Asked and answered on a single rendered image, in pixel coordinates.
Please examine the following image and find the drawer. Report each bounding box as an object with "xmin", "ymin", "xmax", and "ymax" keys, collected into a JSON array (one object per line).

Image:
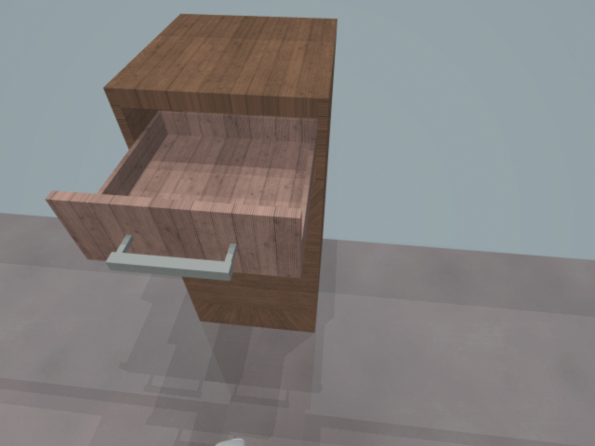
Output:
[{"xmin": 45, "ymin": 111, "xmax": 318, "ymax": 278}]

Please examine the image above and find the cabinet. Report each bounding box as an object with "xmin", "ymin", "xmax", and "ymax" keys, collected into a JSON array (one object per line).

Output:
[{"xmin": 103, "ymin": 14, "xmax": 337, "ymax": 333}]

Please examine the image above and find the handle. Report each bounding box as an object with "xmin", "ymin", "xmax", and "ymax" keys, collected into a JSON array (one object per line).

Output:
[{"xmin": 106, "ymin": 235, "xmax": 237, "ymax": 281}]

